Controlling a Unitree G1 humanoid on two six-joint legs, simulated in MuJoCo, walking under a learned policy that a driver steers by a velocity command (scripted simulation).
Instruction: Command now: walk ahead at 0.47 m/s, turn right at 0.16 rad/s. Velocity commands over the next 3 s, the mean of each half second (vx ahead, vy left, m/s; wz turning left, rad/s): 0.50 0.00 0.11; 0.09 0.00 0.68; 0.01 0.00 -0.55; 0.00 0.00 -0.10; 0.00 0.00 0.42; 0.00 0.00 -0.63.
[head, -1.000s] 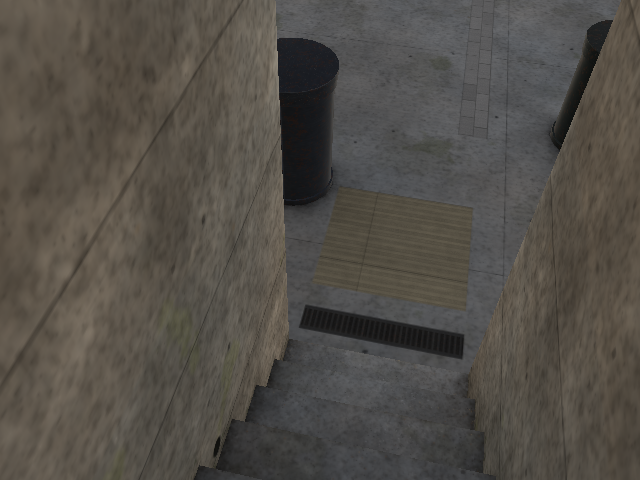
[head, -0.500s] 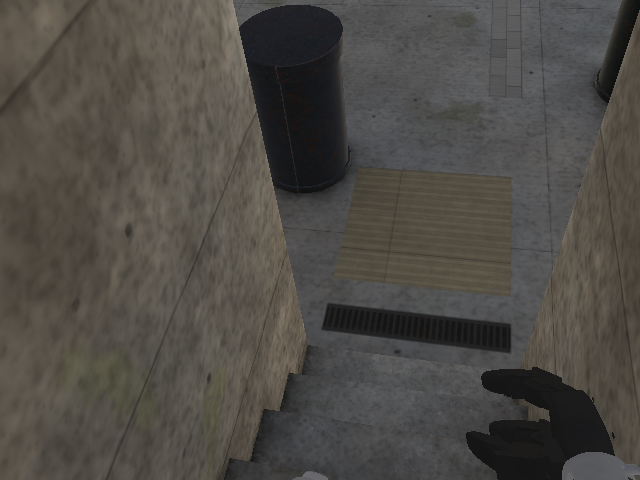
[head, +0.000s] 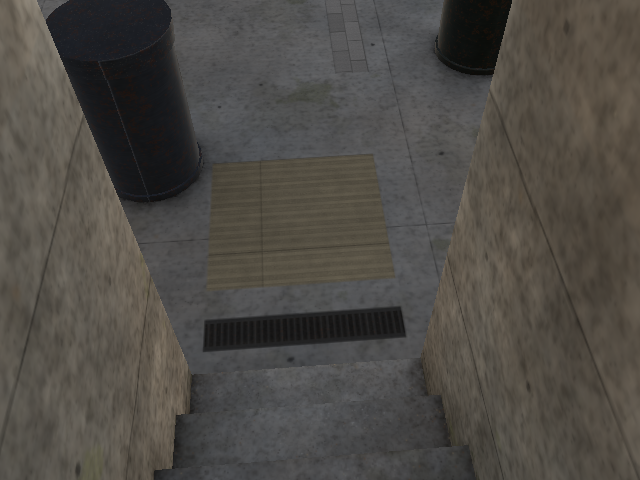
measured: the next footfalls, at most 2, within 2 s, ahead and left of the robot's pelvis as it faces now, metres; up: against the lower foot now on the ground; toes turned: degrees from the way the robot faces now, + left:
right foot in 0.38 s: +0.30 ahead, -0.09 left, -0.21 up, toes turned -7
left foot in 0.82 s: +0.49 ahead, +0.17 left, -0.41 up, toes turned +16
